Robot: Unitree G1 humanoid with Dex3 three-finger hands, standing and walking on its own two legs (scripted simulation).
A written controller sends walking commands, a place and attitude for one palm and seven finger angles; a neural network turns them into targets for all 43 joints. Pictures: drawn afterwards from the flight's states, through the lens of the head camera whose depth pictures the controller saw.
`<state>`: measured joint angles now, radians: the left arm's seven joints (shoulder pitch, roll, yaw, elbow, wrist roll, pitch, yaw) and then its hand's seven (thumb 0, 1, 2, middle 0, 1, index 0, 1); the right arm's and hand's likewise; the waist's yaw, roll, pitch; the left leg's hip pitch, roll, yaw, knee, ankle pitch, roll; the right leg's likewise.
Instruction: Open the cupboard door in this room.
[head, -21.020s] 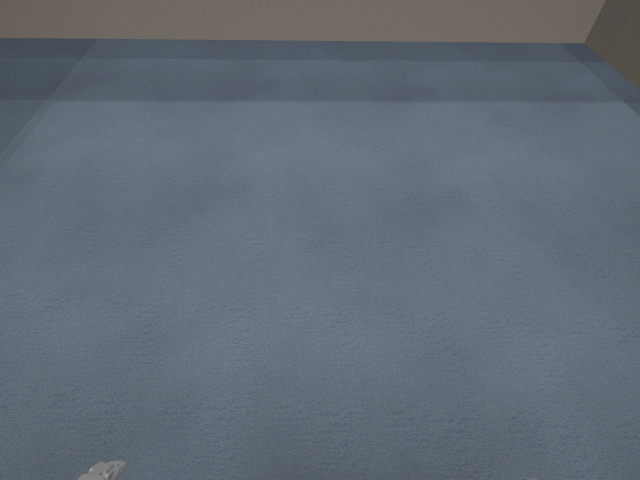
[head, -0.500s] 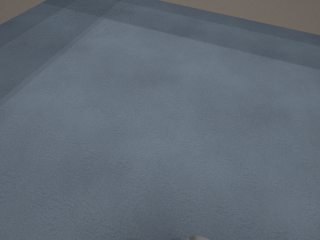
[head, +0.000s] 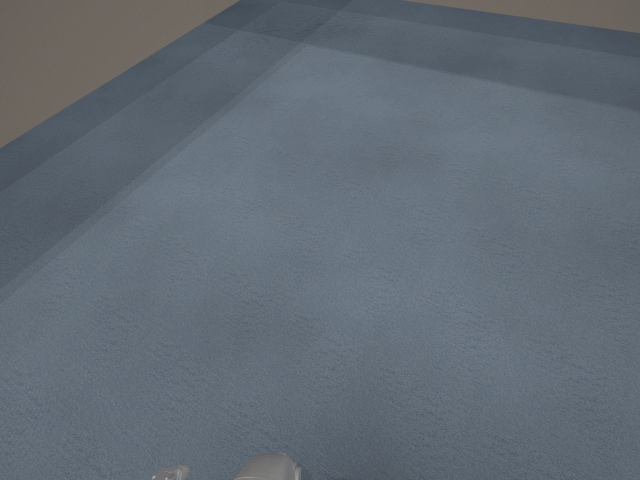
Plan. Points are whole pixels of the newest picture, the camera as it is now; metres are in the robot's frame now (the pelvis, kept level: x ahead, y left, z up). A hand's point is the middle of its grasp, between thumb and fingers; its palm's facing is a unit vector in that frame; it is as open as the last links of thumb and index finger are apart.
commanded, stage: turn or walk to find it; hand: left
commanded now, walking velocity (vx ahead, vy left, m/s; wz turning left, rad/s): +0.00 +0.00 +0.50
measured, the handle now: out of the picture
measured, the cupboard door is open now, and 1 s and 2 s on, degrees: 0 0 0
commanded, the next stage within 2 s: none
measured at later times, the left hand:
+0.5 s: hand out of the picture +0.00 +0.27 -0.17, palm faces +0.29 -0.92 -0.25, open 7.4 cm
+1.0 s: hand out of the picture -0.06 +0.20 -0.16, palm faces +0.50 -0.83 -0.25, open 7.4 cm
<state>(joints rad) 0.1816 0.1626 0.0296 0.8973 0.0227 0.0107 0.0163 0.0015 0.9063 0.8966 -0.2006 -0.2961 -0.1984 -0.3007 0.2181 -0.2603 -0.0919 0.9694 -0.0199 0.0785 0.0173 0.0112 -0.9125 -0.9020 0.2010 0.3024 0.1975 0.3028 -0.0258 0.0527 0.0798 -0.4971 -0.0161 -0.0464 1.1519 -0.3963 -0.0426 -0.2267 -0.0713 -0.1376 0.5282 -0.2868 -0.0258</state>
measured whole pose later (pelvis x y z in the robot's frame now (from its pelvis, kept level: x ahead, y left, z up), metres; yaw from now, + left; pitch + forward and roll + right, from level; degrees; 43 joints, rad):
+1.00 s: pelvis -0.01 +0.00 +0.00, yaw +30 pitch +0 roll +2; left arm 0.23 0.19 0.03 0.92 0.03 0.01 0.01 0.00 0.90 0.90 -0.20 -0.30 -0.20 -0.30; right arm 0.18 -0.25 -0.07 0.98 -0.01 0.08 0.02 0.01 -0.91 -0.90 0.20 0.30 0.20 0.30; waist 0.01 0.01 0.10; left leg -0.38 0.04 0.02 0.92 -0.46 -0.06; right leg -0.23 -0.13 -0.23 0.53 -0.29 -0.01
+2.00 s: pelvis +0.16 +0.20 -0.02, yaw +57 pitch +0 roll -1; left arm 0.47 0.16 0.03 1.14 0.02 -0.05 -0.01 0.00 0.91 0.90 -0.20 -0.30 -0.20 -0.30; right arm 0.06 -0.20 -0.04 0.95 -0.03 -0.04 0.04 0.01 -0.92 -0.90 0.20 0.30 0.19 0.30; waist 0.06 -0.03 0.11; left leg -0.44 0.05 0.14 0.63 -0.19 0.06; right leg -0.03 -0.18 -0.28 0.66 -0.49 0.08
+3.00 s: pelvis +0.40 +0.59 -0.02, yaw +64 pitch +0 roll -1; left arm 0.45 0.14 0.03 1.17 0.02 -0.06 0.00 0.00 0.91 0.90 -0.20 -0.30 -0.20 -0.30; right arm 0.07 -0.18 -0.04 1.00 -0.03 -0.05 0.03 0.01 -0.91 -0.90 0.20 0.30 0.19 0.30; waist 0.06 -0.02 0.08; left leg -0.42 0.06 0.14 0.59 -0.17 0.05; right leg -0.03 -0.10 -0.23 0.60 -0.47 0.04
